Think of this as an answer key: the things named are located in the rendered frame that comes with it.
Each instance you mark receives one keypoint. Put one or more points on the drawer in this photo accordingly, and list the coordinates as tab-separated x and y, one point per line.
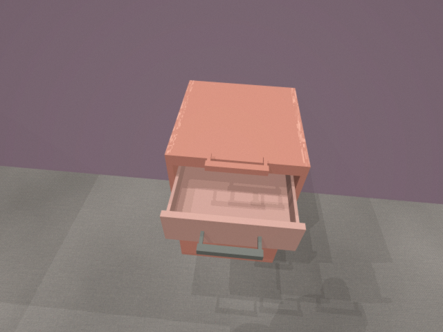
233	209

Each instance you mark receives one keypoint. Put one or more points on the handle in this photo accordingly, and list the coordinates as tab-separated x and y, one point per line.
237	168
229	251

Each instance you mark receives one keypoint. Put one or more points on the cabinet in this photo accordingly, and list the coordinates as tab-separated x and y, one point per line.
238	123

